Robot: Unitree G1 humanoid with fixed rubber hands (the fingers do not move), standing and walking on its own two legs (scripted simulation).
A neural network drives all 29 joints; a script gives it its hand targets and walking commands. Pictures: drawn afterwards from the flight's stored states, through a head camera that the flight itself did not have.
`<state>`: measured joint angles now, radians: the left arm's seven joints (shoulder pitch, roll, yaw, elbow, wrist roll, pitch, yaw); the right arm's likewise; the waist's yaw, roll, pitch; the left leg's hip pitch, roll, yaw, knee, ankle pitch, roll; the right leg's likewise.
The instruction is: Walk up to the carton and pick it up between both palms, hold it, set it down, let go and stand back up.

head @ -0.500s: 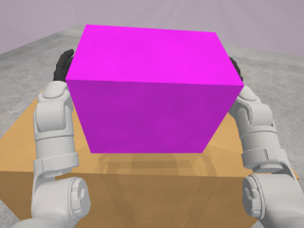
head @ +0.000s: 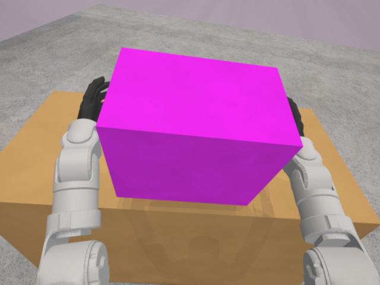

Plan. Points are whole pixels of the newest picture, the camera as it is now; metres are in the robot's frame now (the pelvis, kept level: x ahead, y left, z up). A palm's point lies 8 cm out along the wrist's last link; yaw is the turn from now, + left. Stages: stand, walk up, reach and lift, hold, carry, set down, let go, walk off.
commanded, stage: set down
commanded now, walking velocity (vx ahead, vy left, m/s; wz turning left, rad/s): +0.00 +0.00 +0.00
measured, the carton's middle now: (191, 136) +0.39 +0.00 +0.14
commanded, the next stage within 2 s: none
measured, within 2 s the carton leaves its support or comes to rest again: rests again in 2.00 s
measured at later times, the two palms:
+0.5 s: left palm (95, 124) +0.39 +0.20 +0.16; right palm (282, 142) +0.38 -0.20 +0.14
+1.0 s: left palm (107, 132) +0.41 +0.19 +0.13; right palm (281, 146) +0.39 -0.21 +0.11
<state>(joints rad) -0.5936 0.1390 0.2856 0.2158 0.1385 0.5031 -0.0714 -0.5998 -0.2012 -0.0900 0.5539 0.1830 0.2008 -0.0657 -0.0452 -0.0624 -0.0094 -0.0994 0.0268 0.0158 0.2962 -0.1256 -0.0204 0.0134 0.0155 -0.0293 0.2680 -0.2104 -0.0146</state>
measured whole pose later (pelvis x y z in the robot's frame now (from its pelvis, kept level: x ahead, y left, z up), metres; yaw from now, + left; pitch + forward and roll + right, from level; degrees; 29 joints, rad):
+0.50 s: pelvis +0.00 +0.00 +0.00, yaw +0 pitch -1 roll +0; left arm -0.65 0.14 0.28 0.42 0.15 0.39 -0.07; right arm -0.63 -0.16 -0.20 0.70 0.06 0.11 -0.02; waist -0.02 -0.06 -0.02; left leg -0.15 0.02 0.02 0.27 -0.10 -0.02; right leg -0.04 0.01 -0.03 0.26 -0.20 -0.01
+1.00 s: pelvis +0.00 +0.00 +0.00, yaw -1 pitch +2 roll +0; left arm -0.69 0.12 0.29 0.60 0.15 0.25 -0.04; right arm -0.67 -0.17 -0.27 0.83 -0.02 0.02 0.02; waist 0.00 -0.04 -0.03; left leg -0.21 0.03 0.03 0.26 -0.10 -0.02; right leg -0.11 0.02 -0.02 0.26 -0.19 -0.02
